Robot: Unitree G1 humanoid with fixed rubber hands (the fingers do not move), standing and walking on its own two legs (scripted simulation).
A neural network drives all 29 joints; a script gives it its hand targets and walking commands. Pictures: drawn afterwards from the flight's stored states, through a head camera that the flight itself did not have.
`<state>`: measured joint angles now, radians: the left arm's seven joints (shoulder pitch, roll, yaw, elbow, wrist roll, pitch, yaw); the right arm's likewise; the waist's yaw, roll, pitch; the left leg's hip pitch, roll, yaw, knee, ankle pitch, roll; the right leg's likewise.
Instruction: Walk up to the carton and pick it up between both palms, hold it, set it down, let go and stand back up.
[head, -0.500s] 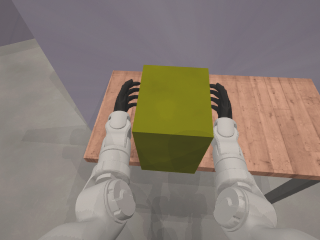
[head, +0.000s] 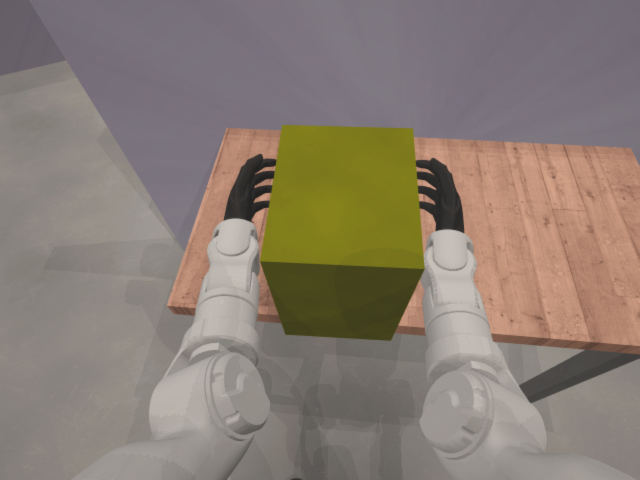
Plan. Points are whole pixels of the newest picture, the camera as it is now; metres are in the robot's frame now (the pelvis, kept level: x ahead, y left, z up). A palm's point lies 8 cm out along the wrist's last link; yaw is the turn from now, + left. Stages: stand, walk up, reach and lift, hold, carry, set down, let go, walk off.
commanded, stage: set down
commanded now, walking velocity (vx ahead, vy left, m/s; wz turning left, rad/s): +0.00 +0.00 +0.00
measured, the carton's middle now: (341, 243) +0.42 -0.03 -0.01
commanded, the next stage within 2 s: none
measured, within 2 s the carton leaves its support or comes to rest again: neither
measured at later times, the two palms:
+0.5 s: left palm (243, 212) +0.43 +0.10 +0.06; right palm (444, 221) +0.40 -0.16 +0.05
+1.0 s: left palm (244, 215) +0.43 +0.10 +0.05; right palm (444, 223) +0.40 -0.16 +0.05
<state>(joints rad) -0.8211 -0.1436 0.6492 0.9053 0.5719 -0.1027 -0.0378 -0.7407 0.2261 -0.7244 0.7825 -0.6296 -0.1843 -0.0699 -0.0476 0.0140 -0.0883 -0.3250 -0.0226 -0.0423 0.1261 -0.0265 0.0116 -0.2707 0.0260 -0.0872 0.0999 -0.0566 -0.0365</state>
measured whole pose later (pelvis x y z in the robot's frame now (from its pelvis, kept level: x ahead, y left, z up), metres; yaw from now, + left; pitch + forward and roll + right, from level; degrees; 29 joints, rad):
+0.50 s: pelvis +0.01 +0.00 +0.00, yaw +0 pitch +13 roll +0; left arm -0.82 -0.16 0.67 0.83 0.61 -0.10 -0.07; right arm -0.72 0.26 -0.73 0.71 -0.66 -0.20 -0.04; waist -0.05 0.00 -0.05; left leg -0.31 -0.02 -0.05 0.12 -0.03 0.00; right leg -0.25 0.03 -0.09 0.08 -0.06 -0.04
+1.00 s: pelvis +0.01 +0.00 +0.00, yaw +0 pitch +12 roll +0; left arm -0.78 -0.19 0.66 0.76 0.60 -0.12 -0.07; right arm -0.70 0.27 -0.70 0.68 -0.62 -0.22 -0.03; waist -0.07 -0.02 -0.02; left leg -0.30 -0.02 -0.05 0.13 -0.04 0.01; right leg -0.24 0.03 -0.09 0.09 -0.07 -0.04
